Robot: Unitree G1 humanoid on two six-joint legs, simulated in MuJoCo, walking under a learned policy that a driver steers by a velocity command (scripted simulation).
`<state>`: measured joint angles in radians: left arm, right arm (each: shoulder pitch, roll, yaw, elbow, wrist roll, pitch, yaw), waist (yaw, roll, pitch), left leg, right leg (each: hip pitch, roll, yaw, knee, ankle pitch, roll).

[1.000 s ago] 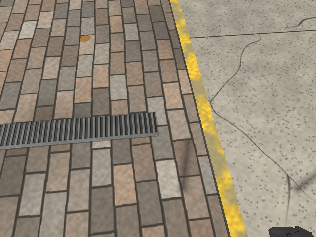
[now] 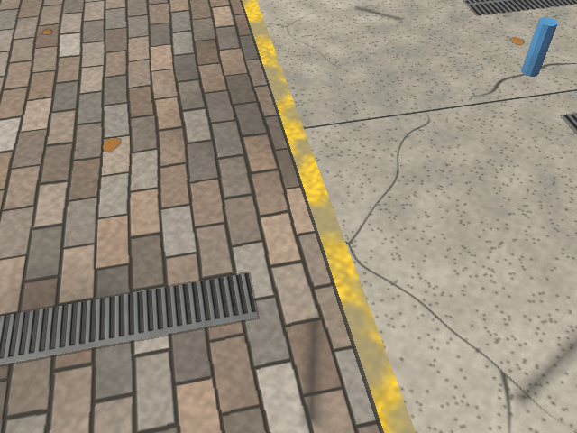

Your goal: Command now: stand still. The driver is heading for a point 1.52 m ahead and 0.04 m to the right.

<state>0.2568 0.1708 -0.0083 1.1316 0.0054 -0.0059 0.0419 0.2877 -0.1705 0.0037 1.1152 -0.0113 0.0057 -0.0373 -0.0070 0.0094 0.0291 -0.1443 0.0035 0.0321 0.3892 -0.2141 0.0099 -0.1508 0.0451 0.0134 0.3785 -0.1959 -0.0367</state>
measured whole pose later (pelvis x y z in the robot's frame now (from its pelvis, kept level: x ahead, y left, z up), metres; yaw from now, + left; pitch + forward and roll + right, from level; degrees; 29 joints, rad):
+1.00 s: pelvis +0.01 +0.01 +0.00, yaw +0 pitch -1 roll +0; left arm 0.32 0.12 -0.01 1.17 0.01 -0.01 0.05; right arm 0.34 -0.12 0.01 1.16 -0.01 -0.01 -0.04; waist 0.00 0.00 0.02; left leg -0.15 -0.01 0.03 0.40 -0.23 0.03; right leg -0.16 0.03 0.02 0.40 -0.22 -0.02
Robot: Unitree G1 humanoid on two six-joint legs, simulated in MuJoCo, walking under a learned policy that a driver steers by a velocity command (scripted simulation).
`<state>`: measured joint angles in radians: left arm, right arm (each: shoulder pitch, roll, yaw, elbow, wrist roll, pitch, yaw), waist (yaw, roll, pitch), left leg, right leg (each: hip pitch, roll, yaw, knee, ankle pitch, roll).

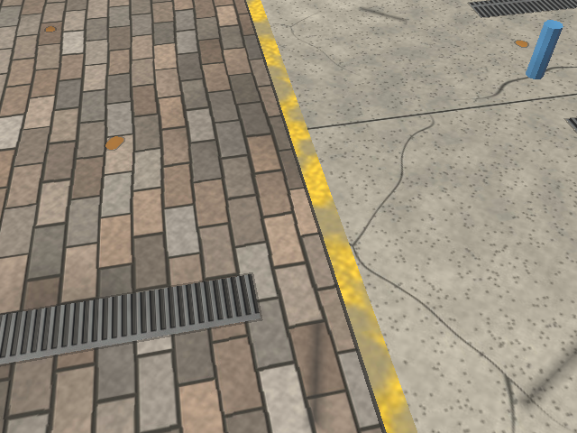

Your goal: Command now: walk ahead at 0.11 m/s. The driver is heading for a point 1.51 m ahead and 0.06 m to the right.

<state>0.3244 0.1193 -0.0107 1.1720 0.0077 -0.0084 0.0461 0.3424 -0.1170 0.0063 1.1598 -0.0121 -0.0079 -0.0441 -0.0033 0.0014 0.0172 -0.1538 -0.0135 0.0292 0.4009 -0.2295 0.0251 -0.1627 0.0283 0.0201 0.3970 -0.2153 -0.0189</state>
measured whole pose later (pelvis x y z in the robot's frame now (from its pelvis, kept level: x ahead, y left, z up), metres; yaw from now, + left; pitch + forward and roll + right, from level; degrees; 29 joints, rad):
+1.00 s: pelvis +0.43 -0.01 +0.00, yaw -1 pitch +0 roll +1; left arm 0.17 0.19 0.05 0.96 0.04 -0.05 -0.02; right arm 0.44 -0.17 -0.04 1.09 -0.01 -0.10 0.00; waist -0.02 -0.03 0.04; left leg -0.04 -0.10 0.11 0.25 -0.21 0.12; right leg -0.63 -0.11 -0.01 0.96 -0.12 -0.05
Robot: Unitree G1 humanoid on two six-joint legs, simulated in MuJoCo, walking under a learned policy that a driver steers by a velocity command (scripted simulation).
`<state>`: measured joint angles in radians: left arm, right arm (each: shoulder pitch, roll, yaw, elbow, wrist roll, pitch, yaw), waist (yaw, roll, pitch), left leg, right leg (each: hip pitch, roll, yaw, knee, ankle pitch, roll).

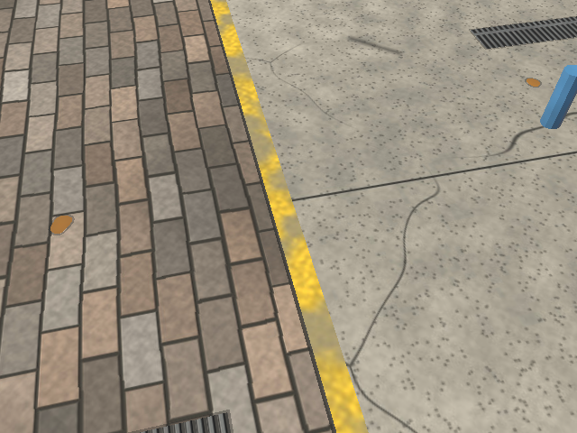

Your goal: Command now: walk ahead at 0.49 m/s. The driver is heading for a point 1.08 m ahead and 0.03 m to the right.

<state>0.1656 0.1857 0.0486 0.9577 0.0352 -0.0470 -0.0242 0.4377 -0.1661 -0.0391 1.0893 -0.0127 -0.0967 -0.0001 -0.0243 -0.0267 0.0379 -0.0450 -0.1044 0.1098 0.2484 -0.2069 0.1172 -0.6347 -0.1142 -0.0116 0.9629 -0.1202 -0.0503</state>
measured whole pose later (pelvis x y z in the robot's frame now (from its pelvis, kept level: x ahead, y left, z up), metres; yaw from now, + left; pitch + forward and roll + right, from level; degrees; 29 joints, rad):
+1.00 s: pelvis +0.57 +0.01 +0.00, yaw +0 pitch -1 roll +0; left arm 0.26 0.21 0.06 0.99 0.03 -0.06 -0.01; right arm 0.30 -0.20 -0.06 1.01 -0.01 -0.09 0.00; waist 0.00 -0.03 0.04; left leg -0.18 -0.07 0.11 0.35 -0.17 0.11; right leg -0.48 -0.06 0.00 1.11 -0.27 -0.07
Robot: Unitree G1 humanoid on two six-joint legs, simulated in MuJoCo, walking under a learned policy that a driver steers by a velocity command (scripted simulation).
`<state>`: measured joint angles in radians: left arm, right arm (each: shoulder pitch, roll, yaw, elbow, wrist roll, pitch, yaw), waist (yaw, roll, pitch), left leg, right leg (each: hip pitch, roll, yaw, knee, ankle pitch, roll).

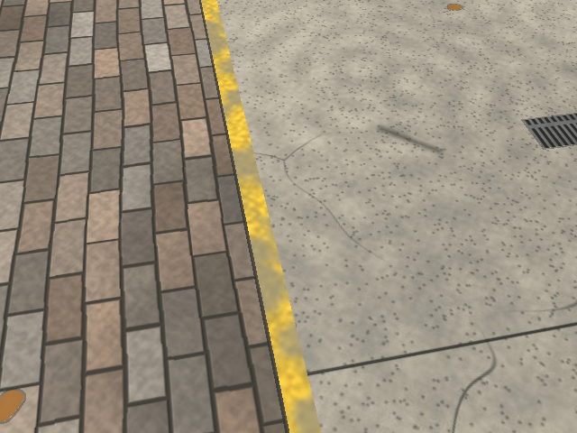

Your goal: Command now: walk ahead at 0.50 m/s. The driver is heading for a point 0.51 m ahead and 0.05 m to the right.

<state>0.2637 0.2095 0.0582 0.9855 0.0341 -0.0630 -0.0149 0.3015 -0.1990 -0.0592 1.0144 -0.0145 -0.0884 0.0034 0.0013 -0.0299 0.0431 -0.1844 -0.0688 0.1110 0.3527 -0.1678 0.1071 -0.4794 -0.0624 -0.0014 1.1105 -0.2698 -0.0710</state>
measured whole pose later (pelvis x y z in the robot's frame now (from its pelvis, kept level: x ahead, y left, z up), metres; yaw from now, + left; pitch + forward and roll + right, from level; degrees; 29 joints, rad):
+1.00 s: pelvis +0.43 -0.02 -0.01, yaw +0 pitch -1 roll +0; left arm 0.28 0.16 0.02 1.08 0.02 -0.01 0.03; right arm 0.22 -0.14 -0.01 1.02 -0.02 -0.04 -0.04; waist 0.01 -0.02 0.05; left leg -0.29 -0.02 0.10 0.44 -0.13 0.07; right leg -0.23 0.02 -0.02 0.75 -0.53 -0.03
